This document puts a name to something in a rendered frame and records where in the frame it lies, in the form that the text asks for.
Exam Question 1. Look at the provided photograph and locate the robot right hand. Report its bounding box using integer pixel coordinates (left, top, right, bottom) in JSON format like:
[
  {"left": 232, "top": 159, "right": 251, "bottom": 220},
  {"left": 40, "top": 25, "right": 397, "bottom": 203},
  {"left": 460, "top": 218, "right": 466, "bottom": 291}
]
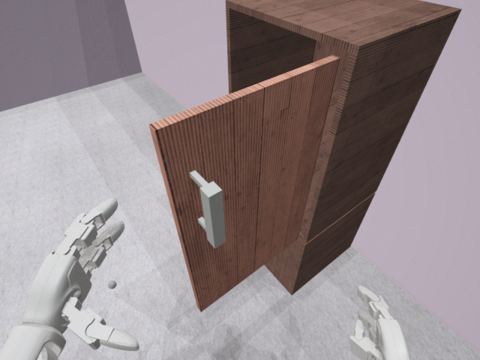
[{"left": 350, "top": 286, "right": 411, "bottom": 360}]

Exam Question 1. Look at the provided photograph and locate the robot left forearm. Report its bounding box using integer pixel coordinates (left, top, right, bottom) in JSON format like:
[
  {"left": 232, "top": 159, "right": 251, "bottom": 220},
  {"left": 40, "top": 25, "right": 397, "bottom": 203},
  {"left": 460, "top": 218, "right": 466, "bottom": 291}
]
[{"left": 0, "top": 323, "right": 66, "bottom": 360}]

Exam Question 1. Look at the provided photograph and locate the cupboard door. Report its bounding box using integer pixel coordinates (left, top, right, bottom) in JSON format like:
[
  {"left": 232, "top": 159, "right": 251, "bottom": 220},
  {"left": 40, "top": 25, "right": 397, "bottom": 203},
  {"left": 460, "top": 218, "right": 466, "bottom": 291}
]
[{"left": 149, "top": 55, "right": 341, "bottom": 312}]

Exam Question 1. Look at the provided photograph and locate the robot left hand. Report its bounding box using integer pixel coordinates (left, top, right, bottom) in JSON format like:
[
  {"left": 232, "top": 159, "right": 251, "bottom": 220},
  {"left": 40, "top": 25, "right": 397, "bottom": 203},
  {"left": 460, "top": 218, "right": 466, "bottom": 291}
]
[{"left": 22, "top": 198, "right": 140, "bottom": 351}]

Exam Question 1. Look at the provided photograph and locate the handle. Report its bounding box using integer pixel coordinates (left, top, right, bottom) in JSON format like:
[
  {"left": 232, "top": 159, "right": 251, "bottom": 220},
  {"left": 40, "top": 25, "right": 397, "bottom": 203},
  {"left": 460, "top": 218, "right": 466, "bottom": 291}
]
[{"left": 190, "top": 170, "right": 226, "bottom": 249}]

